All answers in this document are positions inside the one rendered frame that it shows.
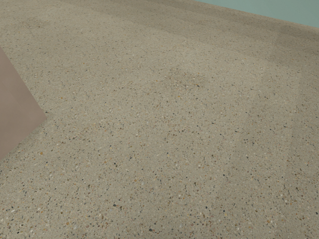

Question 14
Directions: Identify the pedestal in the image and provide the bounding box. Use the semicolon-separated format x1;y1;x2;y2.
0;46;47;160

